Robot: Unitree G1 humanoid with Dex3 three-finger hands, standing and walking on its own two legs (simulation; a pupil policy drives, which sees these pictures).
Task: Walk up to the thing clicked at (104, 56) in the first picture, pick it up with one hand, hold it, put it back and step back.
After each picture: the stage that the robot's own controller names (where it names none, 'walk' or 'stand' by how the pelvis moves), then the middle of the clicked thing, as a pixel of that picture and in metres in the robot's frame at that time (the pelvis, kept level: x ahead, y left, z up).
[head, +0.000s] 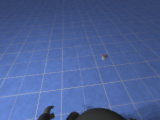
stand; (103, 56) +1.23 -0.27 -0.72
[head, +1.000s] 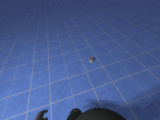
walk; (91, 59) +1.14 +0.10 -0.69
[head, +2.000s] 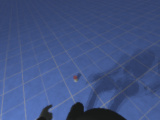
walk; (75, 78) +0.66 +0.32 -0.71
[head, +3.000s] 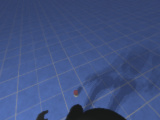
walk; (76, 93) +0.43 +0.24 -0.71
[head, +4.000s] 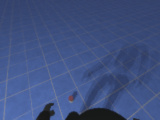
stand; (71, 99) +0.35 +0.23 -0.72
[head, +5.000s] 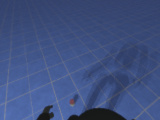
stand; (72, 102) +0.32 +0.22 -0.72
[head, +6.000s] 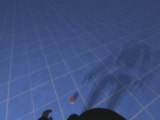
stand; (72, 100) +0.34 +0.23 -0.73
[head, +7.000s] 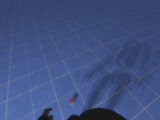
stand; (71, 101) +0.32 +0.24 -0.73
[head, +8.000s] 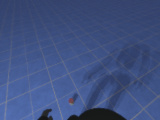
stand; (71, 101) +0.32 +0.24 -0.73
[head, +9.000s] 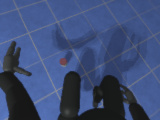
go down; (63, 62) +0.41 +0.24 -0.36
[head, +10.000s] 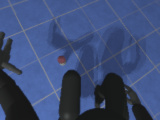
go down; (62, 60) +0.41 +0.25 -0.31
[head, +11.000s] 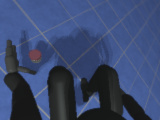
close in; (35, 56) +0.40 +0.28 -0.23
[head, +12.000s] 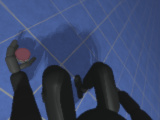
close; (23, 56) +0.40 +0.29 -0.23
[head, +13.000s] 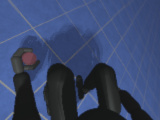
lift; (29, 59) +0.36 +0.28 -0.22
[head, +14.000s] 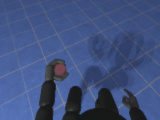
lift; (61, 72) +0.32 +0.20 +0.00
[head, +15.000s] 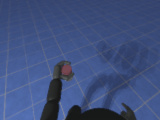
hold; (67, 73) +0.33 +0.18 +0.02
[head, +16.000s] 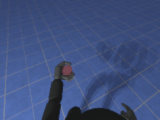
hold; (68, 73) +0.33 +0.17 +0.01
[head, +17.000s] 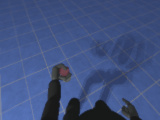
crouch; (65, 74) +0.33 +0.19 -0.05
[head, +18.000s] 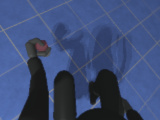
lower; (43, 49) +0.46 +0.28 -0.11
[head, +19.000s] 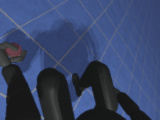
lower; (15, 53) +0.42 +0.30 -0.23
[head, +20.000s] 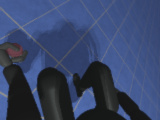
lower; (16, 53) +0.42 +0.30 -0.23
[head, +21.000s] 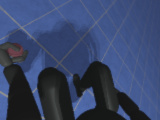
lower; (17, 53) +0.42 +0.30 -0.23
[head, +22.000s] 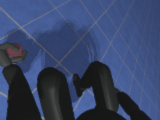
lower; (16, 53) +0.42 +0.30 -0.23
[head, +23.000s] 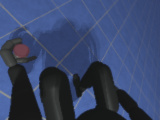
open; (21, 53) +0.41 +0.29 -0.23
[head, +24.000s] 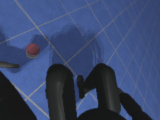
stand; (32, 51) +0.41 +0.28 -0.23
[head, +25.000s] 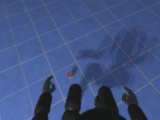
walk; (70, 75) +0.40 +0.22 -0.51
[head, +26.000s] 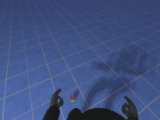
stand; (72, 98) +0.35 +0.21 -0.66
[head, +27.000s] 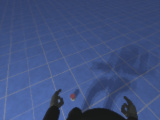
stand; (72, 97) +0.36 +0.21 -0.67
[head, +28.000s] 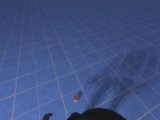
stand; (76, 98) +0.38 +0.20 -0.72
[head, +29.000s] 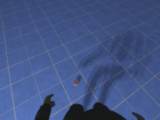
walk; (76, 82) +0.44 +0.15 -0.70
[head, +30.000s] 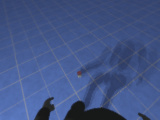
walk; (79, 74) +0.62 +0.19 -0.70
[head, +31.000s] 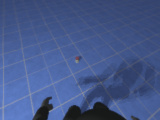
walk; (77, 59) +0.94 +0.20 -0.70
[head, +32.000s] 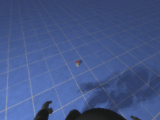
stand; (77, 63) +0.98 +0.23 -0.71
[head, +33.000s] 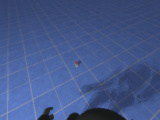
stand; (76, 64) +0.97 +0.25 -0.73
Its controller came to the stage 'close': yes
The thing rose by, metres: 0.71
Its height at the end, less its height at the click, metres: +0.00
